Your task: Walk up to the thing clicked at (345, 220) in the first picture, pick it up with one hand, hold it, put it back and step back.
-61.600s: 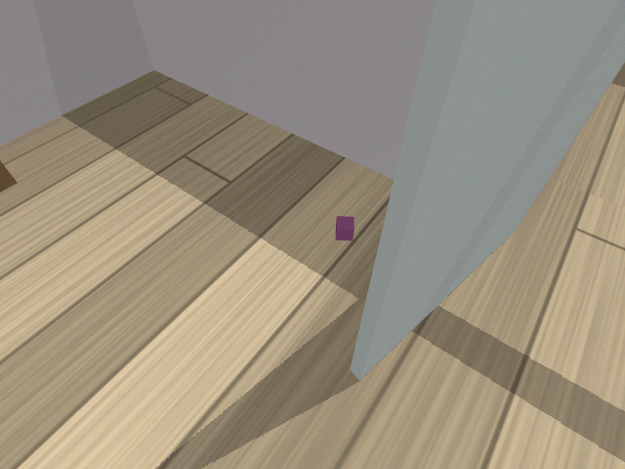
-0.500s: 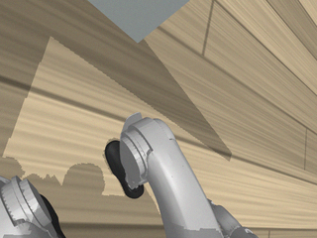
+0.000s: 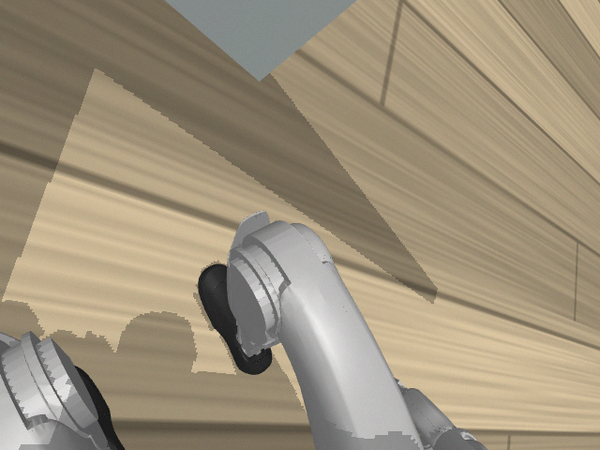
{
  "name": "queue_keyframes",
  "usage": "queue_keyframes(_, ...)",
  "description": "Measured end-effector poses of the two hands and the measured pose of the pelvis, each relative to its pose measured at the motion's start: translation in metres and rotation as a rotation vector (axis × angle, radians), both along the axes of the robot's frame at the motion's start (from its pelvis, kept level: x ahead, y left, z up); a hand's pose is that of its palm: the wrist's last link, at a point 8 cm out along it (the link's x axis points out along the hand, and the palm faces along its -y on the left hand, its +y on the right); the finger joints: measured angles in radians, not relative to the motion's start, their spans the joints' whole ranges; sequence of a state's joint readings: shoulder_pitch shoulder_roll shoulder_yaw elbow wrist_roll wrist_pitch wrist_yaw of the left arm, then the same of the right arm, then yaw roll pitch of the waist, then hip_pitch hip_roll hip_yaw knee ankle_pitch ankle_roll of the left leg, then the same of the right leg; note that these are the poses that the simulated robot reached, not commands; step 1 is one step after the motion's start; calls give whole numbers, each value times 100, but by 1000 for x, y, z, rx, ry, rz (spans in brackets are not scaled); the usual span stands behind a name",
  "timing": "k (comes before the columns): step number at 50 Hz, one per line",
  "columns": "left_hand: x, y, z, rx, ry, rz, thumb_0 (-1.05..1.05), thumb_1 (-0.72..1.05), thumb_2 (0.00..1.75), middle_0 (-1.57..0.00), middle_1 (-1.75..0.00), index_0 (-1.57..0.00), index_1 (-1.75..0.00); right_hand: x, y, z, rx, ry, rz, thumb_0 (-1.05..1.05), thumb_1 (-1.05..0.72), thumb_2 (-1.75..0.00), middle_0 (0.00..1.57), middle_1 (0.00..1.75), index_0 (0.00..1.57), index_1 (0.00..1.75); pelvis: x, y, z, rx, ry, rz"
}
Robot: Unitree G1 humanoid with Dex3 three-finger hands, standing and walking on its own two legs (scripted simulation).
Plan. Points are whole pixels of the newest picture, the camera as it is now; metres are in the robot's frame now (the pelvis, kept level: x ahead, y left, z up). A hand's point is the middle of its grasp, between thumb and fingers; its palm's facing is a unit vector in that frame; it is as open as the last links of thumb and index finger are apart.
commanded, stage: close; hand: left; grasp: from above
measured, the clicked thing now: out of the picture +0.53 +0.32 -0.28
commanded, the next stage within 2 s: settle in 0.40 s
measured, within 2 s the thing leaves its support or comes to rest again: leaves its support in 0.88 s
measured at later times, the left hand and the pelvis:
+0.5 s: hand out of the picture +0.51 +0.30 -0.25, palm faces -0.46 -0.05 -0.89, open 10.2 cm; pelvis +0.00 +0.00 +0.00, yaw +0 degrees
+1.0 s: hand out of the picture +0.52 +0.32 -0.20, palm faces -0.42 -0.05 -0.91, open 10.7 cm; pelvis +0.01 +0.00 +0.01, yaw +1 degrees
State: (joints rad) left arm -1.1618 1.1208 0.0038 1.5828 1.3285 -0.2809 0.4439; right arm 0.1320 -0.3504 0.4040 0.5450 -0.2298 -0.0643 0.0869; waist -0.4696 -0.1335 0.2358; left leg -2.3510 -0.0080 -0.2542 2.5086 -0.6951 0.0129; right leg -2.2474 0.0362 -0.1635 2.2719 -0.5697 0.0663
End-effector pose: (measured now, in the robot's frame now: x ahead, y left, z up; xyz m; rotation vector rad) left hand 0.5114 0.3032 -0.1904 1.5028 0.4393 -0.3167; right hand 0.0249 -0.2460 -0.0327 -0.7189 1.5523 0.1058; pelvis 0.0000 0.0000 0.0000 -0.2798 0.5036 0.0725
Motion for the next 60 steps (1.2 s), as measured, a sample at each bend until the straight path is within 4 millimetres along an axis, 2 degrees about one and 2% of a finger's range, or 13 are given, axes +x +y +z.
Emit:
queue_keyframes(23, 0, 0, -2, 1, -2, 0, -1, -6, 92, -34, -99, -43, -97, 7, 2, -2, 11, -8, 7, 0, -90, -89, 20, 30, 20, 30, 3, 0, 1, 0, 9, 0)
queue_keyframes(36, 2, 3, 0, 5, -12, 20, -1, -8, 87, -35, -99, -41, -95, 1, -3, 1, 3, 11, -3, 0, -91, -90, 20, 30, 20, 30, 3, -2, 1, 5, 15, 1)
queue_keyframes(43, 11, 11, 16, 15, -32, 45, -1, -10, 86, -35, -98, -39, -94, -2, -6, 3, -1, 20, -29, 0, -92, -90, 20, 30, 20, 30, 4, -2, 2, 8, 28, 4)
queue_keyframes(49, 16, 19, 39, 26, -44, 50, -1, -9, 86, -37, -98, -41, -95, -1, -10, 5, -5, 16, -63, 0, -92, -90, 20, 30, 20, 30, 5, -2, 5, 6, 45, 8)
queue_keyframes(60, 9, 22, 85, 18, -18, 8, -1, -8, 78, -41, -93, -46, -90, 16, -19, 5, -12, -30, -96, 0, -91, -89, 20, 30, 20, 30, 3, -1, 14, 17, 67, 32)
